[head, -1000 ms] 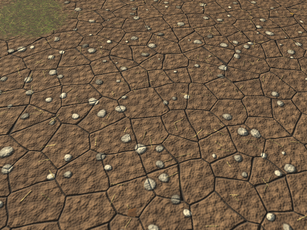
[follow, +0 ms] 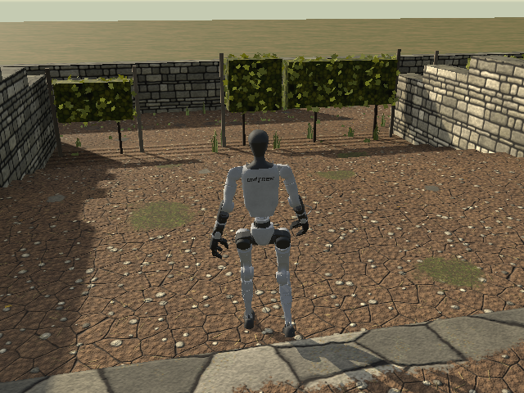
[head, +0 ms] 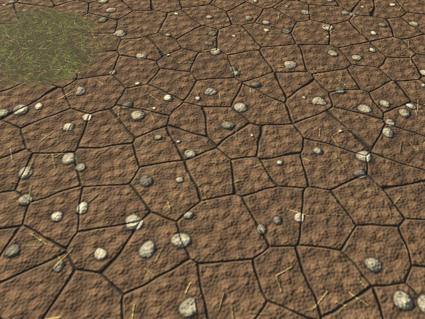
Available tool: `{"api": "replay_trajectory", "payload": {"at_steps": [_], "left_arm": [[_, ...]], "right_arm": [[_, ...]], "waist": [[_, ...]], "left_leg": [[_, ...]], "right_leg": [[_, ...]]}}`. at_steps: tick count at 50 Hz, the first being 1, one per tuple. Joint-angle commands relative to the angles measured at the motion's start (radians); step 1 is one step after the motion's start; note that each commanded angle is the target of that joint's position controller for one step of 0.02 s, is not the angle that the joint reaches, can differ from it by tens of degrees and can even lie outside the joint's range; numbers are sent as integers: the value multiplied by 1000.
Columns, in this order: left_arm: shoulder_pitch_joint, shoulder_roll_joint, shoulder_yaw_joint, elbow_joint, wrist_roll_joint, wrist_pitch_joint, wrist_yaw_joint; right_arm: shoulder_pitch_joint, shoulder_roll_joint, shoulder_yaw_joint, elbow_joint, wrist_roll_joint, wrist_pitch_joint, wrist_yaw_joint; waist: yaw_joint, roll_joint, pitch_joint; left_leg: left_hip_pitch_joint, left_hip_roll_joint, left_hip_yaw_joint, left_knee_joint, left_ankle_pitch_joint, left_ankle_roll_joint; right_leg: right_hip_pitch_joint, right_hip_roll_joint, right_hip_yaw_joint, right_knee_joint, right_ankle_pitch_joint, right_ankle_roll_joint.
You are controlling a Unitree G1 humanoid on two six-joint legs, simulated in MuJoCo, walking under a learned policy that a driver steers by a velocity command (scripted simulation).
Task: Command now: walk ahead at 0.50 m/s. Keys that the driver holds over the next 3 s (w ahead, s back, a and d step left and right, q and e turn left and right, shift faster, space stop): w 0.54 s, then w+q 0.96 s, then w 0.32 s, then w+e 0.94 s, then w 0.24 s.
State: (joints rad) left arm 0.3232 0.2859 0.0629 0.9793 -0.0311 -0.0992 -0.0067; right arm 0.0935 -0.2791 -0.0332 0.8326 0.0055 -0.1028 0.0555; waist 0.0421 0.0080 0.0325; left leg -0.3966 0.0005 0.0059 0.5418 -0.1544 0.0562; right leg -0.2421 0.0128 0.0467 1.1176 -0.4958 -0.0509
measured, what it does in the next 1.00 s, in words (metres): walks ahead: right foot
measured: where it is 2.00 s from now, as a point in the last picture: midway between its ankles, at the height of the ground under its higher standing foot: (173, 169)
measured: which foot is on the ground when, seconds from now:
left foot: down 0.00-0.48, up 0.50-1.00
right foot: up 0.00-0.44, down 0.46-1.00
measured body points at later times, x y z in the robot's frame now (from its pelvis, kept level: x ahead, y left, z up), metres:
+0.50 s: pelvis +0.28 -0.03 -0.01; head +0.31 -0.03 +0.44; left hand +0.51 +0.20 -0.09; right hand +0.23 -0.30 -0.15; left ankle +0.09 +0.08 -0.71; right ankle +0.39 -0.12 -0.73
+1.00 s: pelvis +0.55 +0.00 -0.01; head +0.58 +0.02 +0.44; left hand +0.50 +0.28 -0.15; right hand +0.78 -0.19 -0.11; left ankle +0.67 +0.13 -0.72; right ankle +0.39 -0.13 -0.73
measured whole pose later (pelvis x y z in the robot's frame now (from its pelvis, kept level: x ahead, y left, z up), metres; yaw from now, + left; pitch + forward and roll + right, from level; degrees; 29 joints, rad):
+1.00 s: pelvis +0.55 +0.00 -0.01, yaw +11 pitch +2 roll -2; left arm 0.31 0.27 0.06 0.98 -0.01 -0.05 0.02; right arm 0.07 -0.24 -0.05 0.78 0.02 -0.05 0.06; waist 0.06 0.02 0.03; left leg -0.56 0.04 0.05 0.60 -0.09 0.09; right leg 0.12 0.00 -0.23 0.28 -0.42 0.02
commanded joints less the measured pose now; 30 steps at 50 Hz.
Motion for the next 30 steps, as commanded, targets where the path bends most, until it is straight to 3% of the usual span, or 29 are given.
{"api": "replay_trajectory", "payload": {"at_steps": [1, 2, 3, 4, 7, 10, 13, 17, 19, 21, 22, 23, 24, 25, 26, 27, 28, 29, 30], "left_arm": [[-61, 136, 21, -107, -24, -23, 15], [-62, 113, 18, -106, -2, -9, 22], [-42, 98, 18, -98, 16, 5, 20], [-37, 82, 17, -95, 22, 15, 19], [-110, 64, 13, -122, 32, 24, 19], [-204, 34, 4, -153, 33, 17, 11], [-311, 14, -7, -182, 24, 12, 0], [-417, 22, -13, -223, 15, 5, -20], [-442, 35, -12, -240, 13, -2, -32], [-389, 64, -1, -231, 14, -6, -37], [-305, 89, 13, -207, 17, -7, -35], [-141, 133, 36, -154, 19, -6, -28], [50, 200, 55, -114, 31, -3, -18], [94, 240, 61, -93, 25, 5, -21], [78, 150, 35, -96, 12, 7, -21], [-15, 124, 24, -112, 13, 4, -17], [-96, 103, 18, -128, 22, 0, -16], [-142, 72, 10, -134, 32, -5, -19], [-162, 55, 4, -130, 43, -12, -21]], "right_arm": [[173, -161, -40, 0, -8, 0, -9], [120, -148, -33, -11, -21, -7, -9], [98, -130, -31, -9, -20, -11, -9], [101, -117, -29, 0, -18, -11, -13], [159, -133, -37, 30, -12, -13, -32], [211, -126, -37, 58, -1, -2, -50], [263, -122, -34, 89, 5, 5, -60], [332, -127, -38, 135, 7, 24, -61], [339, -136, -44, 147, 8, 34, -66], [313, -153, -51, 142, 8, 42, -70], [293, -159, -52, 137, 8, 47, -71], [274, -142, -44, 127, 2, 50, -71], [274, -120, -30, 102, -14, 48, -71], [411, 13, 5, 110, -12, 25, -56], [341, -92, -17, 116, 10, 3, -50], [246, -142, -33, 80, 37, -13, -46], [202, -135, -34, 72, 42, -15, -52], [184, -125, -40, 72, 28, -7, -58], [213, -105, -43, 79, 23, 8, -61]], "waist": [[-93, 60, -124], [-61, 42, -90], [-35, 45, -71], [-25, 59, -66], [-42, 49, -54], [-68, 36, -45], [-103, 49, -14], [-126, 50, 39], [-115, 51, 45], [-70, 71, 5], [-19, 84, -50], [57, 69, -149], [117, -26, -289], [41, -279, -406], [82, -171, -350], [62, -139, -194], [27, -59, -110], [1, -36, -56], [-34, -68, -51]], "left_leg": [[481, 343, -526, -274, -63, 222], [363, 330, -496, -284, 44, 227], [296, 292, -422, -304, 120, 210], [265, 259, -360, -326, 149, 191], [279, 232, -246, -358, 342, 177], [327, 191, -151, -374, 410, 144], [333, 158, -92, -396, 347, 118], [441, 212, -107, -376, 315, 132], [510, 246, -118, -335, 373, 128], [530, 251, -110, -260, 560, 111], [512, 232, -91, -168, 721, 98], [433, 181, -56, 9, 756, 71], [208, 114, -21, 307, 455, 38], [-189, -72, -25, 649, -335, -24], [-305, -32, -145, 758, -433, -7], [-363, 20, -123, 758, -344, 5], [-323, 74, -97, 711, -248, 3], [-282, 102, -93, 659, -192, -5], [-212, 128, -105, 626, -154, -8]], "right_leg": [[-542, -95, 29, 191, 126, 3], [-489, -128, 46, 155, 183, 27], [-434, -151, 54, 87, 214, 40], [-399, -162, 52, 28, 229, 45], [-429, -164, 28, -124, 325, 60], [-439, -141, 3, -330, 478, 57], [-386, -99, -38, -502, 603, 49], [-424, -79, -41, -587, 572, 25], [-438, -73, -38, -609, 503, 1], [-326, -39, -65, -627, 432, -27], [-184, -6, -94, -640, 430, -47], [54, -5, -90, -640, 472, -80], [372, -183, 121, -613, 487, -147], [689, -403, 582, -705, 310, -306], [646, -382, 639, -788, 168, -274], [497, -354, 497, -827, 183, -233], [340, -323, 380, -866, 262, -208], [222, -292, 298, -902, 333, -193], [149, -267, 229, -932, 372, -175]]}}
